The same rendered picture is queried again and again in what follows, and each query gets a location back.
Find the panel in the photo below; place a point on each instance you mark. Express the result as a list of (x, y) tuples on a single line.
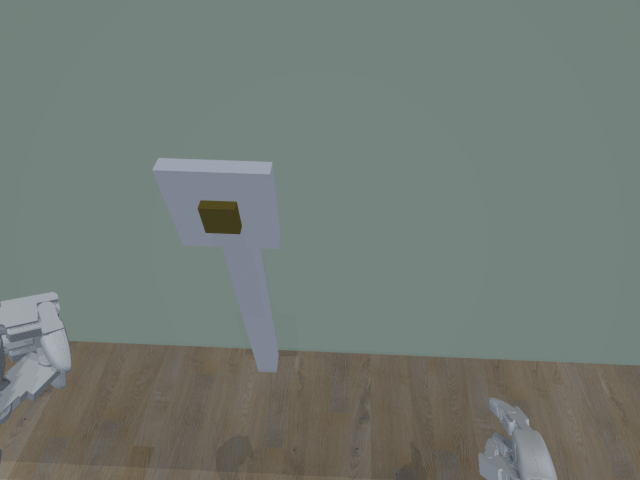
[(183, 183)]

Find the left robot hand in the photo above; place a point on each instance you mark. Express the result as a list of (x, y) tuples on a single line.
[(32, 334)]

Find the right robot hand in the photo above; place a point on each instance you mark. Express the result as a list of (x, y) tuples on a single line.
[(526, 457)]

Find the button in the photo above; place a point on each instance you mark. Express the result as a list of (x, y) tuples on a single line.
[(220, 217)]

